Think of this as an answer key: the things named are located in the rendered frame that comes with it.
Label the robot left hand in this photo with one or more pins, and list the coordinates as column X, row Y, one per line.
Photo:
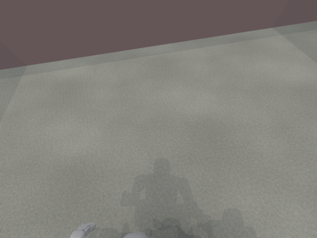
column 83, row 230

